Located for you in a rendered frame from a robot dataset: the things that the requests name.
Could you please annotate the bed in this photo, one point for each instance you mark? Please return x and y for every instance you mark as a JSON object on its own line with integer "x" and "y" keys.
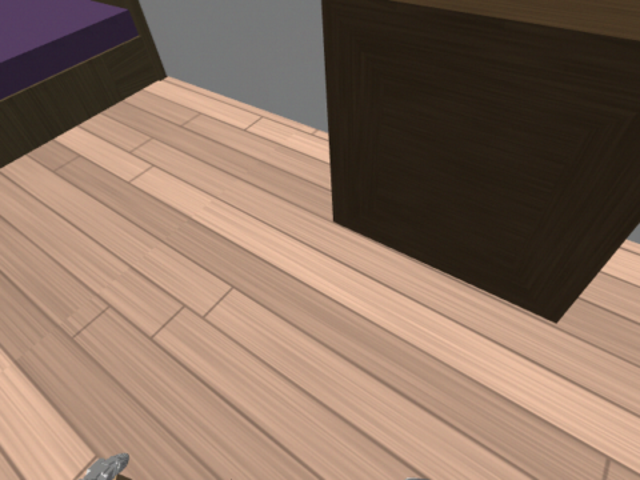
{"x": 64, "y": 61}

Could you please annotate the left robot hand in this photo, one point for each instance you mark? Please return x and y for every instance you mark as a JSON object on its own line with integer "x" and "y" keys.
{"x": 107, "y": 469}

